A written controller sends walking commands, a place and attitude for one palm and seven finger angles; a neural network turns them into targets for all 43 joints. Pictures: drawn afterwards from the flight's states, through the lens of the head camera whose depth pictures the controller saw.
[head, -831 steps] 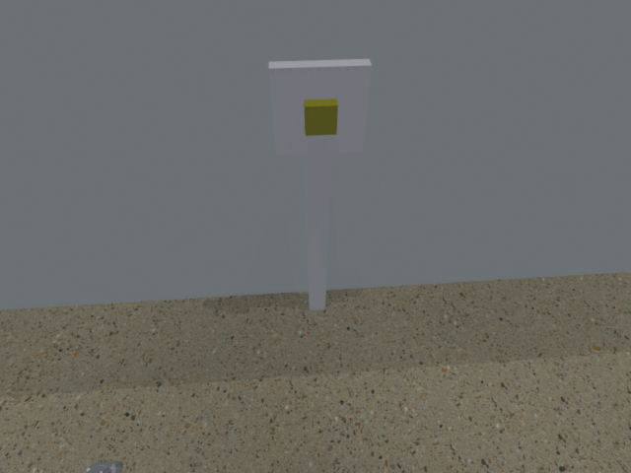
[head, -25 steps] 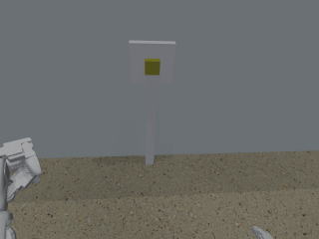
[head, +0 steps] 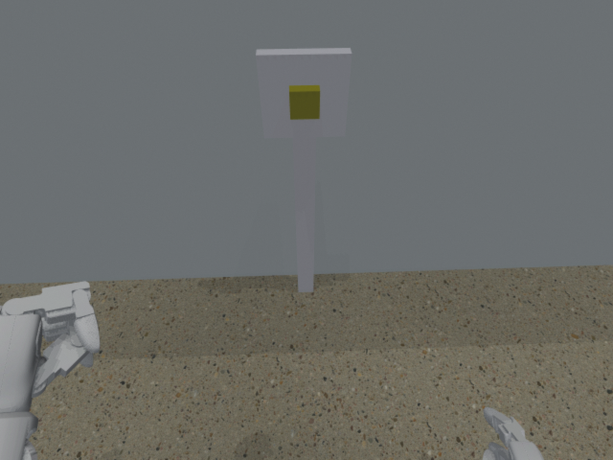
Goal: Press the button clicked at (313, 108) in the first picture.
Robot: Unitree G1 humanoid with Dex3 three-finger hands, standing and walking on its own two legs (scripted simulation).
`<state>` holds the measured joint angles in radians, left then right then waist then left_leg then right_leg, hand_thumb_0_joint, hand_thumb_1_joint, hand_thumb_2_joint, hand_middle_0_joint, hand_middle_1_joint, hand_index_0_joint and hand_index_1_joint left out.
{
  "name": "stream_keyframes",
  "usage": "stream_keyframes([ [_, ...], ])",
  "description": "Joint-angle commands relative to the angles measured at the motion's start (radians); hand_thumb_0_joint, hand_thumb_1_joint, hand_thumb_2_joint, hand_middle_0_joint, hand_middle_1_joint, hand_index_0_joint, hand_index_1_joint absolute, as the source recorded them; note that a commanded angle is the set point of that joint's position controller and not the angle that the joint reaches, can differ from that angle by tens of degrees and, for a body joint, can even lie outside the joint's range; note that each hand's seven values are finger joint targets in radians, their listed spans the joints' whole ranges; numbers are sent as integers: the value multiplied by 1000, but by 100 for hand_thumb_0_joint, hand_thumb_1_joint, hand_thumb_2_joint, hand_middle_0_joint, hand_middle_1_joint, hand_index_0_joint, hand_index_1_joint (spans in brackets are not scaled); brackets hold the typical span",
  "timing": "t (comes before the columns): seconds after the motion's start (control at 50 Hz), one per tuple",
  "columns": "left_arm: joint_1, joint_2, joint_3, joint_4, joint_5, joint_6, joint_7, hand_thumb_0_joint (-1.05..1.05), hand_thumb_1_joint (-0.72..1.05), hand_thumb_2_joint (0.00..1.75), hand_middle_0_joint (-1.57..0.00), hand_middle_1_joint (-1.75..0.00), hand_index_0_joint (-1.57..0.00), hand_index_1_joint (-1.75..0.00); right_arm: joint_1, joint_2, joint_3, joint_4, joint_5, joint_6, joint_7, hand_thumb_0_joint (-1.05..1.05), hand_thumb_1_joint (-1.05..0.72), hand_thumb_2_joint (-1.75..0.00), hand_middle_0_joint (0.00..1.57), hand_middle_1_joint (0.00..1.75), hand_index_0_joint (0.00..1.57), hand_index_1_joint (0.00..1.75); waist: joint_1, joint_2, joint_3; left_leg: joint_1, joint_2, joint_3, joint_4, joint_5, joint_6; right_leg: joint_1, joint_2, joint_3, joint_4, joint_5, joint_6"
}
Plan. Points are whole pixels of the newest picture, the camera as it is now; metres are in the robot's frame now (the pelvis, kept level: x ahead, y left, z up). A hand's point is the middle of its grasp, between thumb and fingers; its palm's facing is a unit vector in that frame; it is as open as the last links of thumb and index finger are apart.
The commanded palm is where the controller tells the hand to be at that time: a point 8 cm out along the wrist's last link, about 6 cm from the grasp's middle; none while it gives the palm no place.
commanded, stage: let the arm hang, fingers relaxed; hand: left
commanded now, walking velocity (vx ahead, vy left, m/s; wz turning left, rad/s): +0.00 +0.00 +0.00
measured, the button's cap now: (304, 101) +0.81 +0.05 +0.07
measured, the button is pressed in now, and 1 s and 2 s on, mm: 0 0 0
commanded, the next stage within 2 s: stand and wait in 1.06 s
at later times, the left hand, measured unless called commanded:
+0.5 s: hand out of the picture -0.05 +0.21 -0.16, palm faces +0.01 -0.97 -0.23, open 5.1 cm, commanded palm none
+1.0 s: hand out of the picture +0.02 +0.19 -0.16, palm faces -0.01 -0.98 -0.20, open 7.3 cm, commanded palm none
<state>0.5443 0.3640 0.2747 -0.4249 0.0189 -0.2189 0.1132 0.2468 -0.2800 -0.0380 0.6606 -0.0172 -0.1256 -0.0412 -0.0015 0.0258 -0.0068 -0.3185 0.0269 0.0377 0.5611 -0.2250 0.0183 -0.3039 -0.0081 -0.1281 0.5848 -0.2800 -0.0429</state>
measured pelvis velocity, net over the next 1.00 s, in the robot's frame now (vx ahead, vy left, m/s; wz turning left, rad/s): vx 0.01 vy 0.02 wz -0.04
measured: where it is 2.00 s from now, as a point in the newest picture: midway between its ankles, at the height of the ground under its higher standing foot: outside the picture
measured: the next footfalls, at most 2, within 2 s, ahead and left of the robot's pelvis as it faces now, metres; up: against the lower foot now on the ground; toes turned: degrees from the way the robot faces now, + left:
none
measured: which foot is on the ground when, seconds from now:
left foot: down 0.00-1.00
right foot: down 0.00-1.00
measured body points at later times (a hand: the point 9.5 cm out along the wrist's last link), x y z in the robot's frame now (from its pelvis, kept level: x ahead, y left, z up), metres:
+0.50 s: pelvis +0.01 +0.02 +0.02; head +0.03 +0.02 +0.46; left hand -0.05 +0.26 -0.14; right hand +0.00 -0.21 -0.15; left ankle +0.03 +0.12 -0.73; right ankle +0.02 -0.09 -0.73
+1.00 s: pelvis +0.01 +0.02 +0.01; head +0.02 +0.01 +0.46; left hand +0.02 +0.24 -0.14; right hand -0.02 -0.17 -0.16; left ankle +0.03 +0.12 -0.73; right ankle +0.02 -0.09 -0.73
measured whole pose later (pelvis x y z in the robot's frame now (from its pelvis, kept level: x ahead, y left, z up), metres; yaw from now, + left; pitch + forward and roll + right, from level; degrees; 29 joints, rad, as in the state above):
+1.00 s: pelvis +0.01 +0.02 +0.01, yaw -2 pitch -2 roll +0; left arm 0.26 0.13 0.01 1.15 0.01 0.00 0.04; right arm 0.32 -0.09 0.00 1.14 -0.02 0.01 -0.03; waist -0.02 0.02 0.04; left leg -0.18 0.00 0.08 0.40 -0.19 0.03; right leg -0.18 -0.02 -0.08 0.42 -0.21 -0.02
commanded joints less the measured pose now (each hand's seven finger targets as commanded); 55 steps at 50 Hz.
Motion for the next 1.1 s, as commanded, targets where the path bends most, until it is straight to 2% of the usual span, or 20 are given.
stream_keyframes([
  [0.0, -91, -65, -173, 581, 19, 218, -105, 0, 90, 90, -119, -138, -119, -138, -58, -102, -11, -17, -6, 54, 46, 0, -90, -90, 20, 30, 20, 30, 6, 6, -71, -140, 168, -212, -89, 214, 98, 69, -56, 86, 78, 18, 34],
  [0.02, -124, -45, -177, 638, 18, 218, -108, 0, 90, 90, -115, -134, -115, -134, -74, -102, -4, -16, -9, 62, 42, 0, -90, -90, 20, 30, 20, 30, 16, -81, -59, -165, 144, -196, -81, 188, 85, 119, -65, 98, 25, 78, 30],
  [0.04, -149, -24, -181, 708, 20, 213, -110, 0, 90, 90, -112, -130, -112, -130, -77, -92, 0, -2, -8, 68, 39, 0, -90, -90, 20, 30, 20, 30, 23, -204, -74, -129, 91, -130, -26, 162, 48, 141, -111, 143, -60, 196, 14],
  [0.06, -197, -2, -187, 787, 20, 210, -109, 0, 90, 90, -108, -126, -108, -126, -57, -85, -5, 14, -6, 81, 38, 0, -90, -90, 20, 30, 20, 30, -1, -276, -83, -46, 43, -77, 12, 133, 18, 97, -172, 185, -117, 246, -27],
  [0.08, -226, 2, -196, 866, 14, 209, -107, 0, 90, 90, -104, -122, -104, -122, -47, -75, 0, 42, -8, 96, 36, 0, -90, -90, 20, 30, 20, 30, -12, -257, -68, 16, 21, -52, 23, 135, 6, 63, -204, 198, -141, 306, -49],
  [0.1, -251, 2, -205, 943, 9, 211, -104, 0, 90, 90, -101, -118, -101, -118, -45, -60, 4, 70, -10, 108, 36, 0, -90, -90, 20, 30, 20, 30, -19, -184, -61, 56, 22, -50, 1, 162, 2, 55, -201, 188, -140, 329, -50],
  [0.14, -287, -7, -225, 1080, -1, 215, -98, 0, 90, 90, -93, -110, -93, -110, -58, -46, 20, 130, -11, 118, 36, 0, -90, -90, 20, 30, 20, 30, -15, 6, -50, 87, 64, -79, -93, 234, 4, 72, -142, 145, -125, 246, -11],
  [0.16, -289, -9, -230, 1135, -2, 219, -94, 0, 90, 90, -90, -106, -90, -106, -66, -54, 24, 150, -10, 119, 34, 0, -90, -90, 20, 30, 20, 30, 0, 79, -25, 51, 86, -112, -142, 244, 15, 104, -109, 125, -126, 181, 7],
  [0.18, -283, -18, -235, 1194, -4, 221, -93, 0, 90, 90, -86, -102, -86, -102, -72, -47, 29, 177, -9, 120, 31, 0, -90, -90, 20, 30, 20, 30, 8, 108, -9, 19, 94, -123, -177, 199, 21, 141, -97, 123, -148, 128, 14],
  [0.2, -267, -23, -239, 1249, -6, 221, -93, 0, 90, 90, -82, -98, -82, -98, -78, -42, 31, 200, -6, 122, 29, 0, -90, -90, 20, 30, 20, 30, 14, 107, 0, 18, 90, -117, -197, 123, 18, 151, -99, 130, -183, 96, 11],
  [0.24, -255, -43, -236, 1328, -8, 218, -90, 0, 90, 90, -75, -90, -75, -90, -53, -17, 28, 244, -8, 131, 24, 0, -90, -90, 20, 30, 20, 30, 9, 148, 12, 25, 78, -103, -218, 14, 9, 152, -103, 137, -227, 65, -1],
  [0.3, -254, -52, -244, 1407, -8, 216, -90, 0, 90, 90, -64, -78, -64, -78, -3, 0, 24, 302, -4, 137, 21, 0, -90, -90, 20, 30, 20, 30, 1, 69, 31, 39, 79, -103, -247, -65, 10, 138, -104, 133, -265, 28, -6],
  [0.36, -240, -65, -248, 1467, -6, 212, -88, 0, 90, 90, -53, -66, -53, -66, 35, 2, 15, 345, -1, 135, 17, 0, -90, -90, 20, 30, 20, 30, -4, -4, 31, 84, 87, -101, -255, -38, 16, 119, -105, 123, -276, 28, -5],
  [0.44, -216, -80, -255, 1532, -9, 207, -83, 0, 90, 90, -38, -50, -38, -50, 72, 16, 21, 401, 2, 127, 11, 0, -90, -90, 20, 30, 20, 30, -4, -31, 28, 118, 86, -90, -253, 43, 18, 129, -112, 118, -275, 74, -2],
  [0.54, -199, -97, -258, 1576, -10, 212, -77, 0, 90, 90, -20, -30, -20, -30, 99, 41, 27, 445, 2, 130, 8, 0, -90, -90, 20, 30, 20, 30, -3, -15, 85, 104, 85, -83, -271, 21, 15, 110, -112, 116, -275, 47, -1],
  [0.6, -189, -110, -257, 1587, -10, 215, -74, 0, 90, 90, -20, -30, -20, -30, 114, 56, 27, 458, 0, 133, 6, 0, -90, -90, 20, 30, 20, 30, -2, -10, 107, 86, 80, -80, -277, -25, 14, 101, -108, 117, -277, 18, -1],
  [0.74, -190, -133, -250, 1581, -8, 215, -70, 0, 90, 90, -20, -30, -20, -30, 139, 85, 23, 468, -2, 128, 5, 0, -90, -90, 20, 30, 20, 30, 2, -9, 123, 64, 78, -79, -285, -39, 16, 99, -102, 121, -259, 32, 0],
  [0.9, -194, -148, -245, 1567, -8, 210, -68, 0, 90, 90, -20, -30, -20, -30, 147, 105, 19, 470, -2, 124, 3, 0, -90, -90, 20, 30, 20, 30, -1, -12, 116, 77, 76, -63, -265, 13, 15, 99, -102, 131, -256, 69, -1],
  [1.0, -200, -142, -244, 1560, -9, 205, -67, 0, 90, 90, -20, -30, -20, -30, 147, 106, 19, 471, 0, 123, 3, 0, -90, -90, 20, 30, 20, 30, -4, -37, 107, 102, 76, -56, -247, 61, 14, 104, -106, 131, -263, 94, -1],
  [1.08, -200, -141, -246, 1561, -9, 205, -67, 0, 90, 90, -20, -30, -20, -30, 140, 105, 18, 474, 0, 126, 4, 0, -90, -90, 20, 30, 20, 30, -6, -30, 114, 111, 76, -51, -246, 51, 11, 93, -107, 134, -273, 77, -2],
])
